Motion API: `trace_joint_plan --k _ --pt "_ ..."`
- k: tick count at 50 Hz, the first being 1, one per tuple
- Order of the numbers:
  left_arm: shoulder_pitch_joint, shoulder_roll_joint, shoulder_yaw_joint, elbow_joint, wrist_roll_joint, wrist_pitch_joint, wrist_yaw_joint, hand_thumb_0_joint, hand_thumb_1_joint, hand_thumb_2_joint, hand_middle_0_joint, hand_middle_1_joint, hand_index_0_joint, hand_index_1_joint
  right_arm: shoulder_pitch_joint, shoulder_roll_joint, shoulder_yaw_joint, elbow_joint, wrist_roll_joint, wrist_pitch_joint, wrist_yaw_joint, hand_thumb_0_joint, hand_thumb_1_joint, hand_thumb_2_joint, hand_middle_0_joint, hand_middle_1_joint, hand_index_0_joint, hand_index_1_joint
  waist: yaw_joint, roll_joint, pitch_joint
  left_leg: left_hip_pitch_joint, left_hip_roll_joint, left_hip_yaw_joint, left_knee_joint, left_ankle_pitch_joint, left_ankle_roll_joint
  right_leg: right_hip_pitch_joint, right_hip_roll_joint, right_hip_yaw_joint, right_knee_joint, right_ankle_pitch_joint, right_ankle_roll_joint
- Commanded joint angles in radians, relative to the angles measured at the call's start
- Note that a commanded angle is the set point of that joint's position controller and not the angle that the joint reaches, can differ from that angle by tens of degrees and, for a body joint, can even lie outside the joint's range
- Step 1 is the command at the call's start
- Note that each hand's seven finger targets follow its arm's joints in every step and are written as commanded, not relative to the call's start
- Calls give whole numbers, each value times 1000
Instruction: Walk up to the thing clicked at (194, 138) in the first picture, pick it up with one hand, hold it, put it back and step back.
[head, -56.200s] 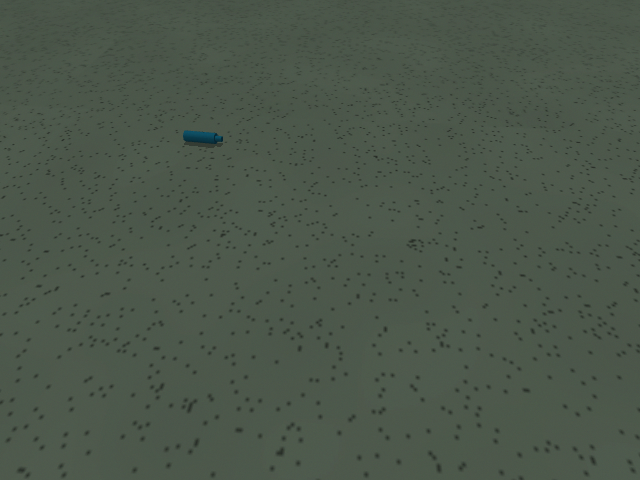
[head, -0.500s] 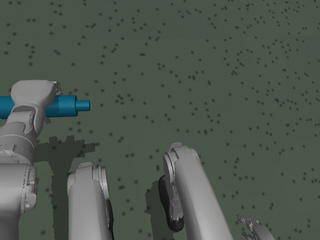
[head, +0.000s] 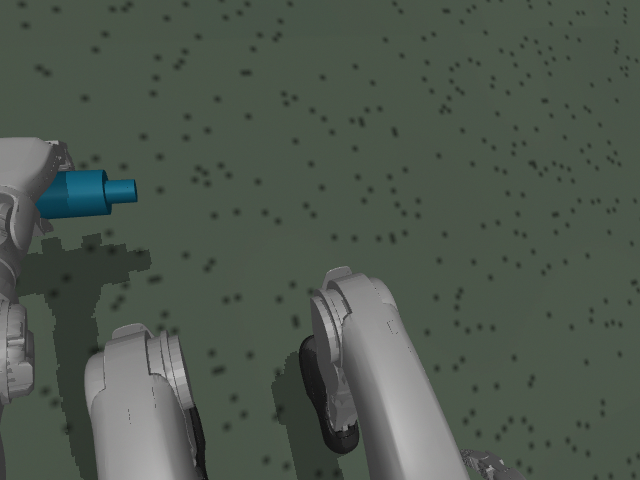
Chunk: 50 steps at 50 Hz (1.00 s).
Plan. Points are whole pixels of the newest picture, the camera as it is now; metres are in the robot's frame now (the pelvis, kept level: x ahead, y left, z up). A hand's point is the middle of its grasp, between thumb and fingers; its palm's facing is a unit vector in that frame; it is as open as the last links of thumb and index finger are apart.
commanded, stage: crouch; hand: left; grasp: from above
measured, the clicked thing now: (44, 195) +0.50 +0.23 -0.20
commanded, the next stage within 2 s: lower in 0.26 s
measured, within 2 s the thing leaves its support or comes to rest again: neither
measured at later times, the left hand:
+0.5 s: hand (39, 202) +0.50 +0.24 -0.21, palm faces -0.50 +0.00 -0.87, open 8.9 cm
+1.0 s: hand (56, 208) +0.51 +0.24 -0.26, palm faces -0.50 +0.00 -0.87, open 8.9 cm
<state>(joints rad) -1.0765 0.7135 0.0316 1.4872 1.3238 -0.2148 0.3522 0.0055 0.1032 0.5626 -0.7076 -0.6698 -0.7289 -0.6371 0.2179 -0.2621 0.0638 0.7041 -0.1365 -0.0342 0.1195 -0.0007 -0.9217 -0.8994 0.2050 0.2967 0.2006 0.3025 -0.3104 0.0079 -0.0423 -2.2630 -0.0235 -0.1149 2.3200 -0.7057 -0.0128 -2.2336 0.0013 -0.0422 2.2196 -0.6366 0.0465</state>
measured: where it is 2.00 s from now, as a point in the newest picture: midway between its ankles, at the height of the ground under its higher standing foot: (264, 444)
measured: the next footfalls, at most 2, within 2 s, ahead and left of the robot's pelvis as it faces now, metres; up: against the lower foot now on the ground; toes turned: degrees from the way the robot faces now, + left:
none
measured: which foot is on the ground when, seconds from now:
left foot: down 0.00-1.00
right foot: down 0.00-1.00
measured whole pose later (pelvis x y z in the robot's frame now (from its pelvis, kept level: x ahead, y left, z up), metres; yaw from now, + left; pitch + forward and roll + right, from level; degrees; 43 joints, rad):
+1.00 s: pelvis +0.00 +0.01 -0.04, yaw -4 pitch +35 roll -11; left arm -1.13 0.85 0.04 1.62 1.36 -0.22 0.45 0.01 0.11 0.55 -0.71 -0.65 -0.74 -0.62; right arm 0.19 -0.29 0.18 0.67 -0.18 -0.09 0.15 0.00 -0.91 -0.89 0.21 0.30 0.20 0.30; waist -0.39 -0.05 0.06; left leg -2.36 -0.03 -0.17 2.48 -0.73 -0.01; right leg -2.31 0.02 -0.09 2.32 -0.63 0.06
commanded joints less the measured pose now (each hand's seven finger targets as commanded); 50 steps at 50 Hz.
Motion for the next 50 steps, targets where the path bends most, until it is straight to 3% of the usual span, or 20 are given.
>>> trace_joint_plan --k 1,3,4,5,7,14,15,16,22,23,26,29,33,37,38,40,44,46,48,50 --pt "-380 243 20 -140 -14 -3 57 0 670 812 -969 -792 -1004 -756 233 -257 -67 1 -3 -3 -10 0 -918 -905 200 300 200 300 -21 317 -730 506 -7 85 -235 215 35 401 20 -91 -199 205 -77" --pt "-457 268 24 -204 -16 -12 60 0 649 811 -956 -786 -988 -753 221 -259 -64 3 -3 -1 -9 0 -916 -904 200 300 200 300 -23 347 -749 487 -6 84 -225 204 36 398 27 -94 -187 199 -80" --pt "-426 281 32 -183 -11 -10 65 0 659 807 -965 -781 -997 -748 224 -262 -63 0 -5 0 -10 0 -916 -904 200 300 200 300 -12 351 -772 503 -7 86 -224 217 35 413 27 -94 -185 210 -79" --pt "-370 254 20 -122 -12 -3 66 0 660 805 -963 -784 -997 -749 228 -260 -58 2 -3 -2 -8 0 -919 -905 200 300 200 300 -21 322 -718 485 -6 82 -223 216 34 396 25 -99 -182 207 -79" --pt "-444 263 19 -187 -10 -7 67 0 668 815 -967 -788 -998 -755 223 -265 -55 1 -4 -2 -7 0 -915 -904 200 300 200 300 -29 354 -751 507 -2 73 -218 226 32 373 27 -105 -168 216 -82" --pt "-430 255 7 -171 -7 0 65 0 694 816 -991 -783 -1020 -754 227 -273 -48 -10 -2 0 -2 0 -917 -905 200 300 200 300 -37 390 -747 531 0 59 -210 257 23 346 26 -118 -139 239 -85" --pt "-421 245 9 -144 -8 4 64 0 695 839 -989 -800 -1017 -771 236 -277 -47 -6 -4 0 -2 0 -918 -905 200 300 200 300 -52 370 -709 513 -2 62 -204 247 26 336 19 -116 -147 236 -81" --pt "-433 265 11 -173 -11 2 64 0 695 812 -991 -777 -1019 -747 225 -276 -44 -11 -2 2 -2 0 -915 -904 200 300 200 300 -36 386 -728 501 -3 65 -206 248 26 352 25 -117 -143 236 -82" --pt "-435 272 8 -127 -17 2 64 0 647 824 -984 -749 -1003 -730 220 -284 -31 -9 -6 -3 -2 0 -913 -901 200 300 200 300 -52 373 -685 467 -2 63 -178 240 29 331 24 -119 -132 236 -80" --pt "-414 246 -7 -96 -19 1 61 0 653 811 -986 -755 -1008 -732 216 -279 -27 -10 -10 -5 0 0 -915 -902 200 300 200 300 -63 358 -660 455 -1 64 -169 230 32 334 27 -120 -134 230 -79" --pt "-439 281 4 -93 -10 -12 68 0 658 820 -986 -760 -1007 -739 217 -287 -17 -11 -16 -12 1 0 -912 -901 200 300 200 300 -73 351 -651 432 -1 61 -152 218 34 335 30 -125 -125 220 -79" --pt "-424 321 18 -99 5 -28 82 0 666 798 -989 -762 -1014 -735 211 -288 -9 -16 -20 -13 2 0 -913 -901 200 300 200 300 -55 357 -694 427 -2 63 -145 227 35 373 36 -126 -118 229 -76" --pt "-436 320 27 -73 13 -28 110 0 723 808 -1010 -796 -1043 -762 226 -298 -3 -18 -30 -19 6 0 -913 -901 200 300 200 300 -84 381 -668 441 1 56 -137 240 31 346 33 -139 -102 242 -76" --pt "-433 348 31 -85 21 -24 136 0 707 797 -995 -797 -1029 -762 211 -301 10 -22 -31 -25 6 0 -912 -900 200 300 200 300 -68 425 -698 455 4 55 -133 254 29 358 39 -138 -89 259 -78" --pt "-407 332 33 -34 22 -15 141 0 731 796 -1011 -794 -1045 -758 216 -305 8 -15 -36 -30 8 0 -914 -901 200 300 200 300 -79 391 -645 440 4 55 -116 250 30 326 35 -143 -87 254 -78" --pt "-440 324 17 -65 21 -16 140 0 721 828 -1021 -785 -1045 -761 213 -301 14 -14 -36 -33 12 0 -914 -902 200 300 200 300 -94 407 -665 447 8 50 -112 247 32 339 42 -143 -86 259 -77" --pt "-414 355 36 -58 21 -6 149 0 643 818 -961 -740 -983 -717 216 -320 17 -17 -40 -44 14 0 -901 -896 201 300 201 300 -87 427 -655 461 10 43 -116 265 23 329 39 -154 -77 264 -80" --pt "-422 334 26 -26 21 -3 148 0 660 796 -951 -757 -982 -724 218 -322 22 -19 -43 -48 17 0 -898 -895 201 300 201 300 -117 410 -631 458 12 35 -104 271 23 319 38 -160 -73 271 -78" --pt "-436 351 21 -33 11 -11 150 0 605 789 -924 -742 -951 -715 205 -328 31 -20 -41 -52 19 0 -902 -896 201 300 201 300 -111 416 -604 418 12 35 -107 241 28 320 43 -160 -79 250 -80" --pt "-412 345 15 18 18 -10 147 0 614 782 -921 -750 -951 -718 212 -334 41 -22 -50 -62 23 0 -901 -896 201 300 201 300 -131 380 -566 405 13 32 -88 236 28 317 43 -167 -78 244 -79"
